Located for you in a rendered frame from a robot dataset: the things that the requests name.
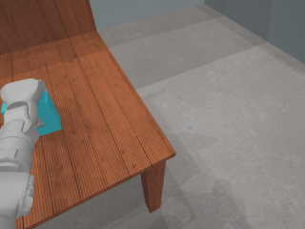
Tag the sponge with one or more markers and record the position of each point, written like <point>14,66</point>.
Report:
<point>47,113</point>

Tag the left robot hand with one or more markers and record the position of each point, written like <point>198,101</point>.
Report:
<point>30,89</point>

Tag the robot left forearm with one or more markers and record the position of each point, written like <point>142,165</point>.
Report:
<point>18,136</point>

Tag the table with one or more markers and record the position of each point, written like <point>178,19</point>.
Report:
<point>108,135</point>

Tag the robot left upper arm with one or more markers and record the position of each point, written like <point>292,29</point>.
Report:
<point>16,197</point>

